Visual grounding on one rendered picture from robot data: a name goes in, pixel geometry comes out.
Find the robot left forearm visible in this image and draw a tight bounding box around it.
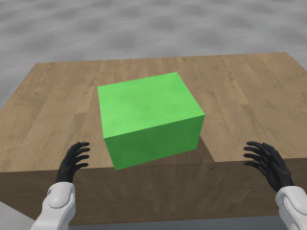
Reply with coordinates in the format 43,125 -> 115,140
31,181 -> 76,230

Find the robot right forearm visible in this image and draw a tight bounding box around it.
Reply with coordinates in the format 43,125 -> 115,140
275,186 -> 307,230

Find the carton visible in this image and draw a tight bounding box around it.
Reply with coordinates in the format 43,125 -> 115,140
97,72 -> 205,171

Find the left robot hand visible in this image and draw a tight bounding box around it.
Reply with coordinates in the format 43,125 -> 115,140
55,142 -> 90,183

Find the pedestal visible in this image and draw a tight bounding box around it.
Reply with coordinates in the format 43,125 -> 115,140
0,52 -> 307,226

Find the right robot hand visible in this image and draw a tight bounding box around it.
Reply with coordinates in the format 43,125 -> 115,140
243,141 -> 295,192

